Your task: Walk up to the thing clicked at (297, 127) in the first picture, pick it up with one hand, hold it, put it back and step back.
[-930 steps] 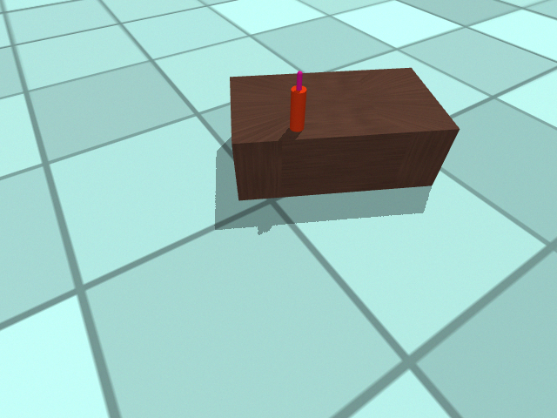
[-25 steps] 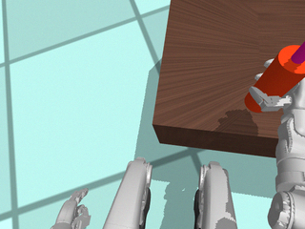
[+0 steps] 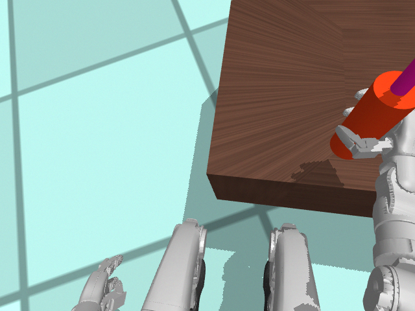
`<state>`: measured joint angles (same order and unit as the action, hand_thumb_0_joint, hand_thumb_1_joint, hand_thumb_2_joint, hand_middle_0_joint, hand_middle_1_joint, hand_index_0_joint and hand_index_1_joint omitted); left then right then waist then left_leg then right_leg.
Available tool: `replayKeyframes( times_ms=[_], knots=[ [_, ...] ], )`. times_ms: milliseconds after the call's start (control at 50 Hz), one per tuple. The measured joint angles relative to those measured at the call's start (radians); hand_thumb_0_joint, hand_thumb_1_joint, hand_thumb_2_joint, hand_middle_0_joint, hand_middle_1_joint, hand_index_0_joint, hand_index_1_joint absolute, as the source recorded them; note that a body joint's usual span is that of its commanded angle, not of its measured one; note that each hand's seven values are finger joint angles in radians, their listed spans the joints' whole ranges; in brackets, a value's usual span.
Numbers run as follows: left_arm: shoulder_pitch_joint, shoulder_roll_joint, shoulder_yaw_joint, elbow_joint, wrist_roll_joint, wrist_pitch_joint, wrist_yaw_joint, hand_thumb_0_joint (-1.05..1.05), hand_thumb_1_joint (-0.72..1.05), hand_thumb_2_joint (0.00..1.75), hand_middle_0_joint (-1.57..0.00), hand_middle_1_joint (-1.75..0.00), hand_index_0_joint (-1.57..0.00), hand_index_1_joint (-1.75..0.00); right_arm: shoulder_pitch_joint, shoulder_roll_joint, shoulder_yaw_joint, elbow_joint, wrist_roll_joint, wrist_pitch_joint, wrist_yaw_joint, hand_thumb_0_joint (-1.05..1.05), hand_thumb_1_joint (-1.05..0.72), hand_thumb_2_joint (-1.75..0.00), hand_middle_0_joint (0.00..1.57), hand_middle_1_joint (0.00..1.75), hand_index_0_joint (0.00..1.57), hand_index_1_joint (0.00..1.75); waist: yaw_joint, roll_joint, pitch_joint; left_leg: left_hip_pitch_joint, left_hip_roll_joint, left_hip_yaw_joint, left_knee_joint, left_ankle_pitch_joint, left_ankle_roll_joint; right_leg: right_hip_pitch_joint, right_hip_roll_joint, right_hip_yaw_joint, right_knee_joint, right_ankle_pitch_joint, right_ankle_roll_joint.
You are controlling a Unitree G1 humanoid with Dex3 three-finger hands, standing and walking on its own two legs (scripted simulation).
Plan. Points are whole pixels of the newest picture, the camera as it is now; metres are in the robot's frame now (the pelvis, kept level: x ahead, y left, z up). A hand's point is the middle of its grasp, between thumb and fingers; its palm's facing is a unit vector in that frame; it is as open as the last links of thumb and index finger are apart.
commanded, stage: lift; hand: right
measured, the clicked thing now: (378, 111) +0.46 -0.23 +0.04
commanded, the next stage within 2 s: hold in 1.64 s
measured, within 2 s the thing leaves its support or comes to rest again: neither
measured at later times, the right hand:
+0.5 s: hand (381, 123) +0.42 -0.22 +0.06, palm faces +0.16 +0.99 -0.02, open 8.9 cm
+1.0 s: hand out of the picture +0.39 -0.20 +0.16, palm faces +0.16 +0.99 -0.01, open 8.9 cm
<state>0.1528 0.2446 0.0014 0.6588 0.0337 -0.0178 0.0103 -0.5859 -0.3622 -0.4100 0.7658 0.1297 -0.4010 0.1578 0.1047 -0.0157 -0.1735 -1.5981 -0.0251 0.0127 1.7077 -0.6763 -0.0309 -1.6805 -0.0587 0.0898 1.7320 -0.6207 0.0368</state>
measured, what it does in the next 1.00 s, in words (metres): rises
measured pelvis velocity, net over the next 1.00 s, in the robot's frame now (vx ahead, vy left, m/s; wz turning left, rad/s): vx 0.03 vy -0.01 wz -0.04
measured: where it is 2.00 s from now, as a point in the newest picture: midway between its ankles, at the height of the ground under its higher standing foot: (231, 302)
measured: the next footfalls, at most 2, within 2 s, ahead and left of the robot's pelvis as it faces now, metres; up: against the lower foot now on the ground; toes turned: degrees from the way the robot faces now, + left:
none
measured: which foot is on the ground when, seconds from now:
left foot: down 0.00-1.00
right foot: down 0.00-1.00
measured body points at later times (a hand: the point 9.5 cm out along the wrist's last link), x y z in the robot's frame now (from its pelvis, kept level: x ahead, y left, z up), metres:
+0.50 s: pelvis +0.01 +0.00 +0.05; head +0.17 -0.03 +0.48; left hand +0.14 +0.25 -0.07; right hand +0.41 -0.27 +0.06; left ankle +0.05 +0.14 -0.50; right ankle +0.07 -0.14 -0.50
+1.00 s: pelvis +0.03 -0.01 +0.14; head +0.14 -0.03 +0.58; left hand +0.17 +0.24 +0.03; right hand +0.38 -0.26 +0.16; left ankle +0.05 +0.14 -0.50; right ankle +0.07 -0.14 -0.50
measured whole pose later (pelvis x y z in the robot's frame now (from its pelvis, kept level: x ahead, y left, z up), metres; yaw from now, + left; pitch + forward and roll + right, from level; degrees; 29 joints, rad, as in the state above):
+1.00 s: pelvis +0.03 -0.01 +0.14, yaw -2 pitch +17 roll +2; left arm 0.20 0.22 0.00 0.67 0.01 -0.07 0.05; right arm -0.22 -0.22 -0.21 0.47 0.16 -0.34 0.05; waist 0.06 -0.01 -0.10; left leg -0.91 0.00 0.00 1.14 -0.53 -0.03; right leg -0.99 -0.06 0.04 1.18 -0.50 0.03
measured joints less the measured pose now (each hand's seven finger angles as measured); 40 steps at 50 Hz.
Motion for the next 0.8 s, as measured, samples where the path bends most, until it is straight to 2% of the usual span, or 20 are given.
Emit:
replayKeyframes(
  times_ms=[260, 440, 800],
  knots=[
    [0.006, -0.003, 0.004, 0.004, -0.007, -0.005, 0.006, 0.01, 0.94, 0.87, -0.2, -0.31, -0.22, -0.29, 0.053, 0.022, 0.022, -0.057, 0.011, 0.013, -0.003, 0.01, 0.26, -1.09, 0.75, 1.03, 0.8, 1.02, -0.011, -0.002, 0.008, 0.063, 0.004, 0.0, -0.053, 0.011, 0.0, 0.062, 0.002, -0.004, -0.052, 0.01, -0.001],
    [0.009, -0.017, 0.005, 0.009, -0.017, -0.013, 0.019, 0.01, 0.94, 0.87, -0.2, -0.31, -0.22, -0.29, 0.14, 0.06, 0.064, -0.146, 0.015, 0.037, -0.033, 0.01, 0.26, -1.09, 0.75, 1.03, 0.8, 1.02, -0.02, 0.001, 0.014, 0.181, 0.005, -0.003, -0.155, 0.033, -0.001, 0.182, -0.002, -0.013, -0.148, 0.026, -0.005],
    [0.043, -0.024, 0.004, 0.009, -0.033, -0.045, 0.038, 0.01, 0.91, 0.89, -0.2, -0.31, -0.21, -0.29, 0.318, 0.115, 0.167, -0.281, 0.034, 0.068, -0.091, 0.01, 0.26, -1.09, 0.75, 1.03, 0.8, 1.02, -0.044, 0.001, 0.045, 0.538, 0.019, -0.006, -0.445, 0.105, -0.002, 0.538, 0.004, -0.034, -0.43, 0.09, -0.012]
  ],
)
